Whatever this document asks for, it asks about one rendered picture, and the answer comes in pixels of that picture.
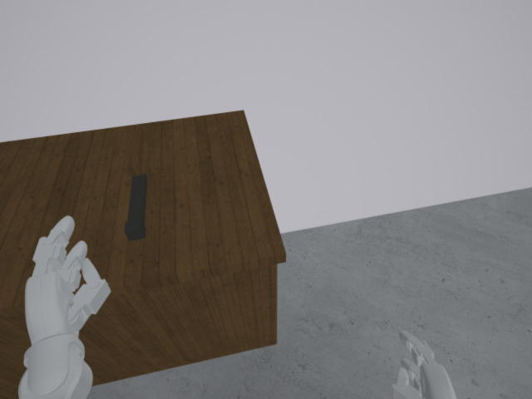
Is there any robot left forearm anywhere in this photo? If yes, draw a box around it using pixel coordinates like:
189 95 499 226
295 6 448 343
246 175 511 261
18 333 93 399

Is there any counter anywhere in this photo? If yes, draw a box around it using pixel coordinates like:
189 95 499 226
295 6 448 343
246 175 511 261
0 110 286 399

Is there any tap lever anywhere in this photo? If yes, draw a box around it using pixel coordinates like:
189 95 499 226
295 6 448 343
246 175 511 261
125 174 147 241

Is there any right robot hand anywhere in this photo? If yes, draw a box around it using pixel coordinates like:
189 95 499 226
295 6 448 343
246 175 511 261
392 331 457 399

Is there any left robot hand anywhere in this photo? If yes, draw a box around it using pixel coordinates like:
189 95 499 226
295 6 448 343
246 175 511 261
25 215 111 345

